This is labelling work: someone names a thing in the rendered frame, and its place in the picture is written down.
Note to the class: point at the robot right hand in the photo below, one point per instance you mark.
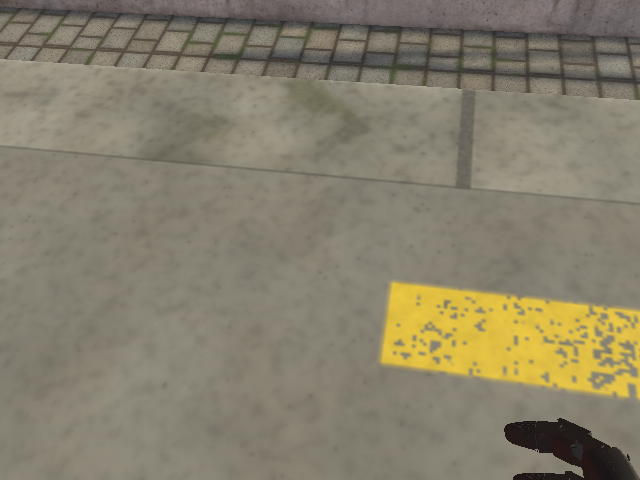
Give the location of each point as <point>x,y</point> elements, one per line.
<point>574,445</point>

